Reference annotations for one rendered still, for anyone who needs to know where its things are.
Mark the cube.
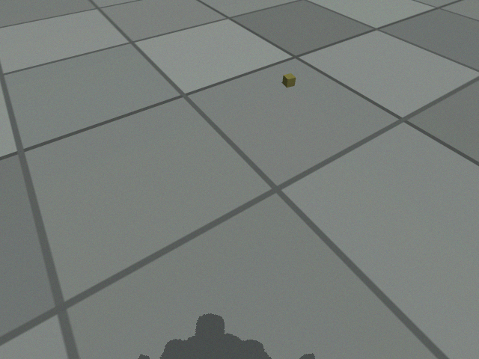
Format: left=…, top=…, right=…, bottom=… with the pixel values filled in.
left=282, top=73, right=296, bottom=88

